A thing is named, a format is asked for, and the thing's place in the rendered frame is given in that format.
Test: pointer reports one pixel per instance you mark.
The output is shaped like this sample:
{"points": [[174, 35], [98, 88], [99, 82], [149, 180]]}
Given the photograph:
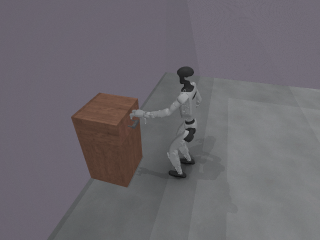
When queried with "robot right upper arm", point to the robot right upper arm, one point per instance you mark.
{"points": [[198, 97]]}

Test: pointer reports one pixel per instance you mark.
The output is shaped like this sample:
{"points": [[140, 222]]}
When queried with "handle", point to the handle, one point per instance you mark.
{"points": [[135, 124]]}

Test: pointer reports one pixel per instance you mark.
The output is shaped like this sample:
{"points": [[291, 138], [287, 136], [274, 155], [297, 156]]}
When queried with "robot left upper arm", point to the robot left upper arm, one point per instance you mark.
{"points": [[180, 100]]}

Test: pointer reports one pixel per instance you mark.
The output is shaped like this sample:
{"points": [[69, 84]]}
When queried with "left robot forearm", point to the left robot forearm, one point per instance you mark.
{"points": [[155, 114]]}

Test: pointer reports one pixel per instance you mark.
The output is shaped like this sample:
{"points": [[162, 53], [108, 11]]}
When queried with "robot left shin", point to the robot left shin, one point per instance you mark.
{"points": [[175, 161]]}

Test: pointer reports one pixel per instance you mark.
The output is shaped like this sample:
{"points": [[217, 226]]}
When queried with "robot right foot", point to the robot right foot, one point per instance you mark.
{"points": [[185, 161]]}

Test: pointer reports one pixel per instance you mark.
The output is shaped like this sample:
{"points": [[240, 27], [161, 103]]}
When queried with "cabinet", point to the cabinet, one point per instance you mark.
{"points": [[97, 126]]}

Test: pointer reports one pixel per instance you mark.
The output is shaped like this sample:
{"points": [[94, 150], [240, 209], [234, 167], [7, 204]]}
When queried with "left robot hand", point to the left robot hand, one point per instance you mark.
{"points": [[138, 113]]}

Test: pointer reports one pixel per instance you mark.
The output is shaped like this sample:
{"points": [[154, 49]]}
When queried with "drawer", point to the drawer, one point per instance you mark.
{"points": [[124, 129]]}

